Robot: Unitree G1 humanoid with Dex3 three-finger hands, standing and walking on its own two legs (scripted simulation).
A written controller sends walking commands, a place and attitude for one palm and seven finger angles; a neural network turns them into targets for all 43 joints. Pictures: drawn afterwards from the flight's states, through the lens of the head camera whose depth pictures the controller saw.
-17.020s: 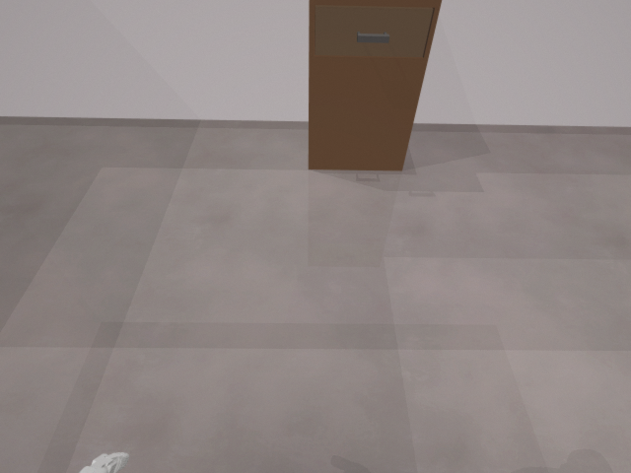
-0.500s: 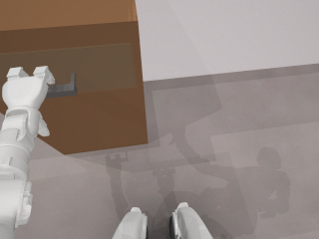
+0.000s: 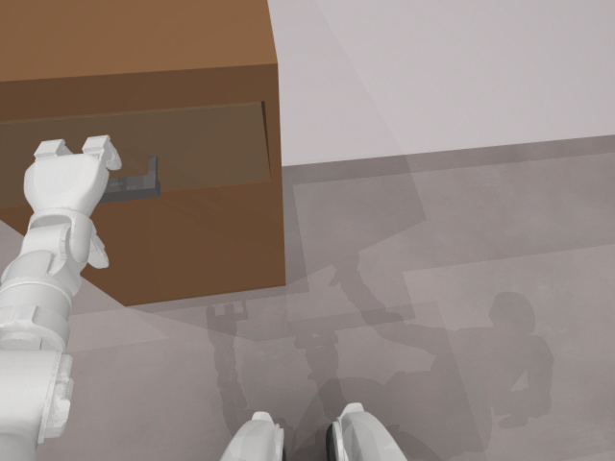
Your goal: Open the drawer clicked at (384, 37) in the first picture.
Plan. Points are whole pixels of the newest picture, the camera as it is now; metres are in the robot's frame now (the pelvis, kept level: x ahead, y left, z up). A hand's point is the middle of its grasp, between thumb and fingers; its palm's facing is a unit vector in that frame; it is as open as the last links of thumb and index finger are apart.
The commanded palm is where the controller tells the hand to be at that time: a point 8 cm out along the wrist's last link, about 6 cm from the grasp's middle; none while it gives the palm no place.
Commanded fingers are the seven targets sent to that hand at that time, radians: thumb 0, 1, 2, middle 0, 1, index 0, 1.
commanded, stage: lift the fingers back up to retry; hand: left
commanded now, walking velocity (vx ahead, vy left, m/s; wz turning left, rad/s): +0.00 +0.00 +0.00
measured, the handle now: (115, 177) +0.51 +0.28 -0.02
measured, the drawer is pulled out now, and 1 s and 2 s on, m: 0.00 0.00 0.00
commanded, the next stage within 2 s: re-aim the fingers above the handle in 0.50 s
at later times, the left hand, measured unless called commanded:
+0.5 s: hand (71, 182) +0.46 +0.30 +0.04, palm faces -0.06 -0.02 -1.00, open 13.6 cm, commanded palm +0.44 +0.29 +0.10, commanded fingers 0.00 -0.50 0.30 -0.30 -1.20 -0.30 -1.20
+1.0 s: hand (74, 188) +0.45 +0.30 +0.04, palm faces -0.07 -0.02 -1.00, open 13.8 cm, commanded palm +0.43 +0.28 +0.10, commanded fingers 0.00 -0.50 0.30 -0.30 -1.20 -0.30 -1.20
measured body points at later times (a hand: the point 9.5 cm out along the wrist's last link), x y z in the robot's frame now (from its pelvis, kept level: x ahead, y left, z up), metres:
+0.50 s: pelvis +0.04 +0.00 +0.03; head +0.14 +0.00 +0.47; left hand +0.45 +0.30 +0.10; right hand +0.10 -0.27 -0.10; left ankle +0.00 +0.08 -0.66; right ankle +0.04 -0.11 -0.66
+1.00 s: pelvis +0.03 +0.00 +0.03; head +0.13 +0.00 +0.47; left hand +0.45 +0.30 +0.09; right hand +0.09 -0.27 -0.10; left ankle +0.00 +0.08 -0.66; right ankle +0.04 -0.11 -0.66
